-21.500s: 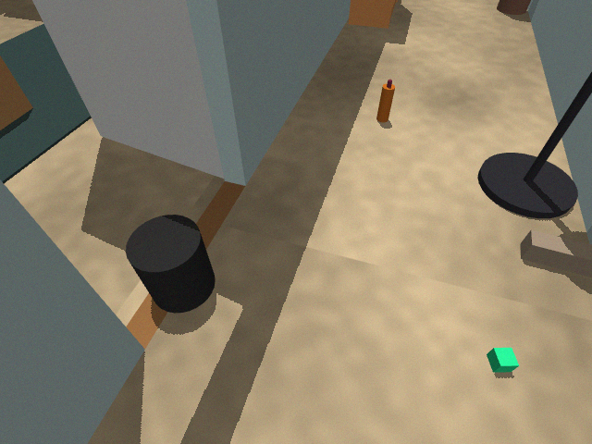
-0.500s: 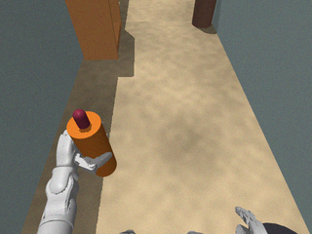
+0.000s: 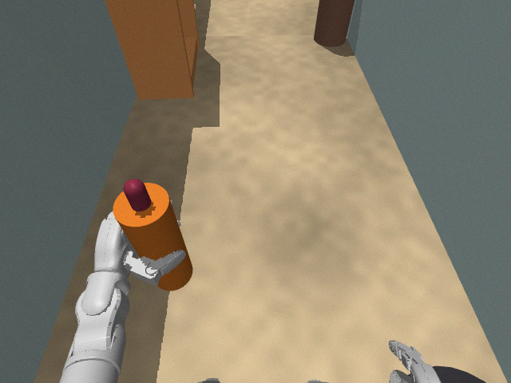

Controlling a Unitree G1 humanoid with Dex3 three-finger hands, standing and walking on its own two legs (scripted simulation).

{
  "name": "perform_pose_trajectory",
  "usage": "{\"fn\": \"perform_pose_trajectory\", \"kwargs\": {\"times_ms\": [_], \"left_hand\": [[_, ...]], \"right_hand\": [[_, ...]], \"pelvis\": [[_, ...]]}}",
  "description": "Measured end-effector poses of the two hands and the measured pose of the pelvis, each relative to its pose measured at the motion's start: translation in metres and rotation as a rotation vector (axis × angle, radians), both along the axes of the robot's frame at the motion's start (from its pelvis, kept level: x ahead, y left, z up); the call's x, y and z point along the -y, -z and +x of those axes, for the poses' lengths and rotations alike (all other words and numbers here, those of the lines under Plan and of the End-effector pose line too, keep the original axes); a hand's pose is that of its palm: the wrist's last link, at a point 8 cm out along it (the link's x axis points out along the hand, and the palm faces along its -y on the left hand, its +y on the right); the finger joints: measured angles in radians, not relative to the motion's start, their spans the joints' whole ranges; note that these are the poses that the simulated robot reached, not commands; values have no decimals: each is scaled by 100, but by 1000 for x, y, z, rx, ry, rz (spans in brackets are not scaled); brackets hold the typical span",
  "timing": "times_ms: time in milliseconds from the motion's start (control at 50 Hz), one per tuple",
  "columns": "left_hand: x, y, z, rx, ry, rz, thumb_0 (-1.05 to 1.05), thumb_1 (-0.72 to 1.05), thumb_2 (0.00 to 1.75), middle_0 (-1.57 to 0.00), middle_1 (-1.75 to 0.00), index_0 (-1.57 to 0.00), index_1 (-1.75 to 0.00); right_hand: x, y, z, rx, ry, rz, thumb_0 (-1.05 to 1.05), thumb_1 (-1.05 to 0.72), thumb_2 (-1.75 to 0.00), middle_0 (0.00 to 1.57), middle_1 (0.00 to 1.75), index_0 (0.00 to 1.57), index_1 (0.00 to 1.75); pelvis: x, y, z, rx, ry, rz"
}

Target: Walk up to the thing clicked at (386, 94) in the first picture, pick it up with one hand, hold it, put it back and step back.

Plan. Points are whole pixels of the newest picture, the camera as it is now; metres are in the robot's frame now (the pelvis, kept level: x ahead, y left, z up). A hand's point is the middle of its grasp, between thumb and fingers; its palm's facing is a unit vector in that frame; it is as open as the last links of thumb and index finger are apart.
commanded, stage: hold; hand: left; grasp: from the side
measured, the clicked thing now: (156, 236) +0.32 +0.17 +0.06
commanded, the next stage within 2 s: crouch in 0.16 s
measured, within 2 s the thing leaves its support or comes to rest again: neither
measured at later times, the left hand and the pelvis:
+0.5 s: hand (158, 245) +0.33 +0.17 +0.03, palm faces +0.04 -1.00 +0.02, open 10.1 cm; pelvis +0.00 +0.00 -0.01, yaw +0 degrees
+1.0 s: hand (182, 281) +0.36 +0.18 -0.20, palm faces +0.03 -1.00 +0.00, open 10.1 cm; pelvis -0.04 +0.00 -0.19, yaw -1 degrees
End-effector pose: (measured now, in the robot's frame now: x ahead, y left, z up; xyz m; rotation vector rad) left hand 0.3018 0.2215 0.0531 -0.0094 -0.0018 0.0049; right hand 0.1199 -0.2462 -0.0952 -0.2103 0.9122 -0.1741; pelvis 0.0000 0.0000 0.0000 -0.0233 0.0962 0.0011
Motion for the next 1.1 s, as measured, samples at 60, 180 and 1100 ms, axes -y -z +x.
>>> {"fn": "perform_pose_trajectory", "kwargs": {"times_ms": [60,180,1100], "left_hand": [[-2,-3,2,13,-11,-3,-1,-40,111,-71,-104,-71,-103],[-4,0,4,0,-13,-4,-1,-40,111,-71,-104,-71,-103],[-20,299,41,0,-71,5,-1,-38,109,-72,-102,-72,-101]], "right_hand": [[-1,0,0,-1,2,1,1,-91,-90,20,30,20,30],[-3,0,0,1,5,6,1,-91,-90,20,30,20,30],[6,248,-52,-269,-112,-18,0,-90,-91,20,30,20,30]], "pelvis": [[0,0,0,2,0,0],[-1,0,0,-4,2,0],[-1,224,-51,-466,22,-17]]}}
